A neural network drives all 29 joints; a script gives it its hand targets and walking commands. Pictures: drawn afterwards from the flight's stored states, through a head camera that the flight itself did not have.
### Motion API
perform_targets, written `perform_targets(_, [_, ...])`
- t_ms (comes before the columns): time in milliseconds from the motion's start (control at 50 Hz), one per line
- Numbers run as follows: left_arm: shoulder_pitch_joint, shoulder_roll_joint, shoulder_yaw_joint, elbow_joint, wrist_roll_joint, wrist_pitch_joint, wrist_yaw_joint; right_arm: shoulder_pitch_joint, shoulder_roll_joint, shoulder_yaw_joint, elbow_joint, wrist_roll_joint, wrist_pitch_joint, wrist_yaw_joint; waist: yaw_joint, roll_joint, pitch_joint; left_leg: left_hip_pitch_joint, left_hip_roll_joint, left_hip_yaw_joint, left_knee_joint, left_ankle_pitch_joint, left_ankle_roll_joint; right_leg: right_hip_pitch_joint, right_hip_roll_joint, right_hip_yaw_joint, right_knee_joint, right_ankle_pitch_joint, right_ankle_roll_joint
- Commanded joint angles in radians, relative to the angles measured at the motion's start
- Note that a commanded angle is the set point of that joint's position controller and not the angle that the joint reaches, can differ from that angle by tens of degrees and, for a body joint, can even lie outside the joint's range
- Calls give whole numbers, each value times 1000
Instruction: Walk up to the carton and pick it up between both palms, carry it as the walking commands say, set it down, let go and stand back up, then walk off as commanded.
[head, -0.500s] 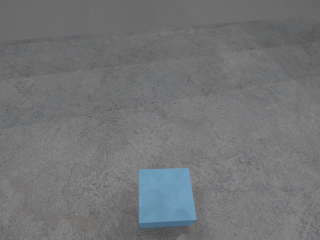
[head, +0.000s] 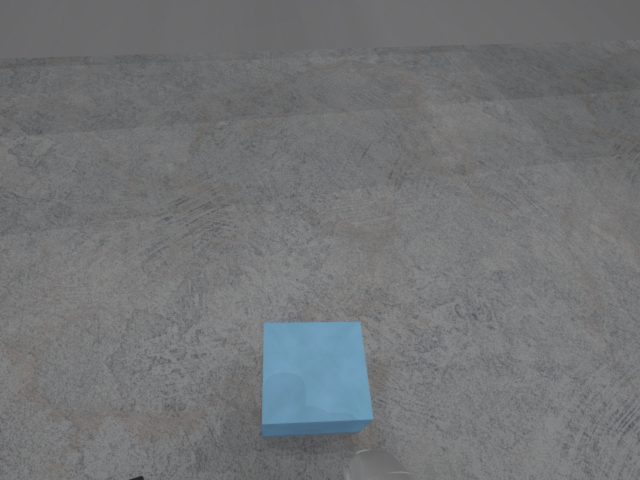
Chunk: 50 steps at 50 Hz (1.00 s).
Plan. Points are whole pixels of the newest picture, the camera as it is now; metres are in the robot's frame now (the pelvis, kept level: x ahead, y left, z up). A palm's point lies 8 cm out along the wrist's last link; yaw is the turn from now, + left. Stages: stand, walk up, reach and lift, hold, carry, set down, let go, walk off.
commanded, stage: walk up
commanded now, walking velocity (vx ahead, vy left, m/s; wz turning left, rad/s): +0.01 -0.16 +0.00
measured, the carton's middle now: (312, 378) +0.44 -0.07 -0.69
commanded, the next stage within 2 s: none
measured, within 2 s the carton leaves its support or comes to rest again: neither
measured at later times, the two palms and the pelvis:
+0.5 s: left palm out of the picture +0.03 +0.15 -0.15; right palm out of the picture -0.03 -0.30 -0.15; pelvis -0.02 -0.07 -0.01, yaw -1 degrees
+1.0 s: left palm out of the picture +0.05 +0.20 -0.16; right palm out of the picture +0.00 -0.24 -0.13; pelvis +0.04 -0.03 +0.00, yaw +0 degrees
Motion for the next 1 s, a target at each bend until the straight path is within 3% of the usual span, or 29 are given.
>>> perform_targets(0, [-29,-9,-11,-78,-26,-7,1,98,-190,-49,-37,-5,-25,-3,-39,237,-68,186,207,-183,-164,218,91,-10,-33,-76,-303,-31,42])
perform_targets(60, [39,5,-18,-39,-37,-24,10,64,-215,-57,-47,-8,-14,16,-40,310,-83,118,203,-172,-152,225,103,187,-37,-159,-523,-81,31])
perform_targets(100, [121,2,-34,-7,-35,-60,19,51,-171,-48,-20,10,-7,27,18,236,-109,44,108,-94,-73,164,63,411,-43,-158,-784,165,16])
perform_targets(120, [139,57,-22,-2,-22,-80,25,82,-149,-46,-12,22,-6,27,17,94,-134,-12,51,-56,-9,62,35,498,-122,-72,-783,241,0])
perform_targets(140, [160,125,-6,0,-19,-89,29,88,-113,-35,-30,27,-8,26,20,-129,-135,-107,-15,-19,42,-114,2,519,-260,90,-796,380,-49])
perform_targets(160, [182,141,-4,0,-15,-90,32,63,-104,-30,-41,31,1,24,37,-221,-116,-130,-30,-33,124,-269,-13,449,-341,166,-836,359,-109])
perform_targets(180, [146,130,-13,-15,-7,-92,36,49,-102,-29,-38,25,15,26,18,-176,-73,-106,-26,-69,202,-291,-14,352,-360,165,-871,257,-127])
perform_targets(200, [106,90,-31,-15,-2,-93,40,33,-95,-29,-34,20,26,32,-6,-122,-33,-60,-17,-110,212,-243,-10,268,-324,93,-861,168,-134])
perform_targets(220, [50,83,-38,-22,5,-97,42,42,-93,-21,-29,19,30,32,-11,-172,11,-49,-21,-103,185,-209,-11,238,-301,92,-876,129,-141])
perform_targets(300, [84,45,-42,-10,-7,-107,46,51,-89,-12,1,12,28,21,-13,-179,-4,-23,-66,-73,137,-138,-15,342,-248,2,-781,509,-138])
perform_targets(360, [87,39,-41,0,-24,-97,49,87,-91,-3,22,13,16,11,-34,-110,-14,134,-51,-75,-83,111,-24,294,-217,-16,-761,346,-112])
perform_targets(420, [137,15,-36,8,-24,-93,45,68,-134,-7,28,9,4,5,16,10,-6,136,13,-133,-107,246,-7,316,-153,-38,-738,226,-86])
perform_targets(460, [133,7,-35,16,-26,-91,45,42,-117,5,44,9,1,11,24,67,49,52,-8,-128,-127,110,-9,327,-132,-55,-771,173,-76])
perform_targets(520, [160,19,-35,40,-23,-91,41,47,-103,10,52,8,-4,7,21,56,28,75,-13,-115,-152,101,1,356,-141,-47,-753,198,-70])
perform_targets(540, [206,-2,-21,52,-26,-88,37,74,-106,-4,63,16,-4,10,24,72,-11,70,-8,-112,-128,-34,5,373,-141,-59,-730,82,-69])
perform_targets(560, [231,39,-3,42,-6,-83,21,83,-141,-20,50,13,0,21,28,76,-65,26,-28,-116,-114,-493,27,360,-137,-46,-724,-391,-94])
perform_targets(580, [221,72,9,34,-4,-79,15,32,-153,-26,36,16,6,27,55,52,54,-135,-33,-122,-92,-584,13,329,-147,-11,-735,-508,-95])
perform_targets(620, [243,66,6,35,-8,-82,14,-44,-90,-9,-14,15,-4,37,76,-47,112,-243,-54,-90,-10,-446,-15,322,-213,68,-814,-521,-107])
perform_targets(660, [294,45,-1,66,-15,-96,25,-58,-24,1,-31,2,-30,39,75,-141,100,-192,-83,-12,108,-156,-16,375,-290,143,-885,-339,-144])
perform_targets(700, [274,44,0,76,-24,-105,32,-2,-31,-7,-29,4,-56,41,29,-137,10,-31,-68,-13,50,-57,-8,376,-259,67,-831,-158,-129])
perform_targets(720, [214,31,-4,67,-28,-108,34,53,-45,-8,0,10,-62,37,-6,-87,-20,113,-65,-26,4,-4,4,306,-205,-18,-753,7,-99])
perform_targets(740, [168,11,-11,49,-27,-115,30,134,-75,-9,31,15,-65,31,-43,2,-62,252,-22,-90,-39,-3,26,226,-136,-109,-627,76,-77])
perform_targets(780, [71,-1,-15,2,-5,-115,19,299,-213,-55,81,12,-59,28,-126,251,37,370,270,-492,-302,-294,129,-202,-34,-213,-246,-199,-31])
perform_targets(800, [17,-2,-3,-17,2,-111,16,277,-222,-52,84,-2,-52,21,-125,220,169,228,336,-540,-352,-320,176,-251,-107,-133,-126,-210,-15])
perform_targets(840, [48,-38,-20,-12,10,-118,6,232,-152,-18,69,-4,-68,18,-76,149,230,167,294,-442,-308,90,161,-224,-141,-112,-41,-123,-20])
perform_targets(860, [94,-39,-22,22,2,-117,11,195,-116,-4,66,-2,-80,16,-44,113,206,160,270,-331,-239,522,138,-159,-147,-116,-73,-85,-17])
perform_targets(900, [222,-56,-22,93,-19,-100,21,86,-80,-1,48,1,-86,13,18,125,101,130,179,-119,-119,925,79,37,-124,-142,-221,-61,-14])
perform_targets(920, [247,-48,-15,102,-23,-92,25,70,-105,-12,44,6,-83,11,25,141,62,148,165,-88,-93,1027,73,74,-97,-164,-256,-50,-9])
perform_targets(980, [197,-56,-42,65,-32,-82,30,88,-82,7,64,16,-56,3,39,230,-36,186,45,-4,-76,907,71,173,-31,-217,-428,105,-18])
